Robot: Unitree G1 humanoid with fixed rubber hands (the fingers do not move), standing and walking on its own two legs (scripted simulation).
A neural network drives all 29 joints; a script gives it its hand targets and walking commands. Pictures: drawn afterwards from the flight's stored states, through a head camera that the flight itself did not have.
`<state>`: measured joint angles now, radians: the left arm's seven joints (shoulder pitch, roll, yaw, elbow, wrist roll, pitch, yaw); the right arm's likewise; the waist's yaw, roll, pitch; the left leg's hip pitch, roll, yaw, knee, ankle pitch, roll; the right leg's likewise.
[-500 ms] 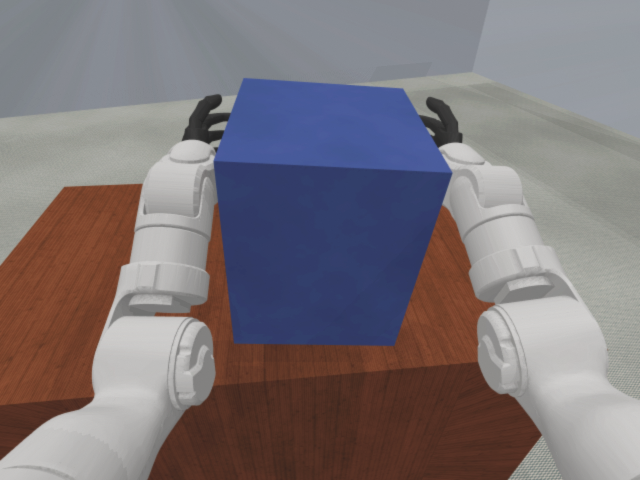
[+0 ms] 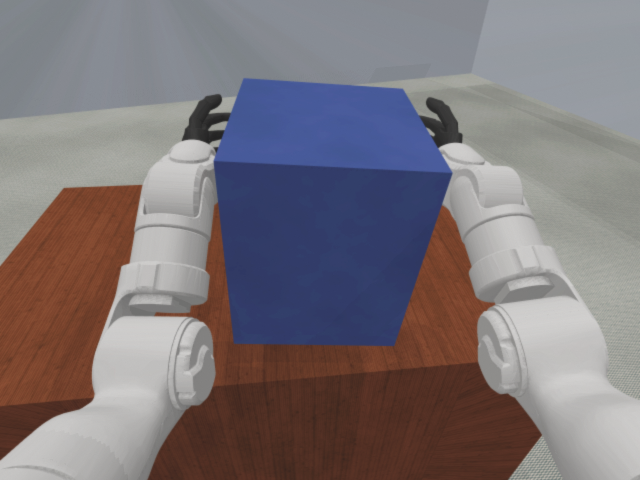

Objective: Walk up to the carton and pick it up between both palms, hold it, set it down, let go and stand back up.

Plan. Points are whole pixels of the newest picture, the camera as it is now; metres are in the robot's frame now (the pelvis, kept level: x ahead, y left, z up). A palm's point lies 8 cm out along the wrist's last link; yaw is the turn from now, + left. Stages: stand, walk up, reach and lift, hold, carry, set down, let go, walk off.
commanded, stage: hold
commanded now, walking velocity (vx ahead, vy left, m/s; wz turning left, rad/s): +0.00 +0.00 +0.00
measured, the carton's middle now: (319, 213) +0.36 +0.01 +0.21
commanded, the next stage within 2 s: none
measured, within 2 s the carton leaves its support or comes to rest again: neither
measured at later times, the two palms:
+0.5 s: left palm (199, 156) +0.38 +0.15 +0.28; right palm (443, 159) +0.39 -0.14 +0.27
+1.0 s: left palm (199, 155) +0.38 +0.15 +0.28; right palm (443, 159) +0.39 -0.14 +0.27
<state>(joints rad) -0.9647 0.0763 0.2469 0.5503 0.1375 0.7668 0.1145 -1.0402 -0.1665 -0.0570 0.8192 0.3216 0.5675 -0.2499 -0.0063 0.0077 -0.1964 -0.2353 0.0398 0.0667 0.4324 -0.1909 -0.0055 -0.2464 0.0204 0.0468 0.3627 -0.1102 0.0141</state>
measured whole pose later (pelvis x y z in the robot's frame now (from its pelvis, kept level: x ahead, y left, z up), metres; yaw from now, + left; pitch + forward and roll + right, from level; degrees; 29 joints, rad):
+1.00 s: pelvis +0.00 +0.00 +0.00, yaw +0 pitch +0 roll -1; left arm -0.96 0.08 0.25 0.55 0.14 0.77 0.11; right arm -1.04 -0.17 -0.06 0.82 0.33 0.57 -0.25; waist -0.01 0.01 -0.20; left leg -0.24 0.04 0.07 0.43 -0.19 -0.01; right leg -0.25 0.02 0.05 0.36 -0.11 0.01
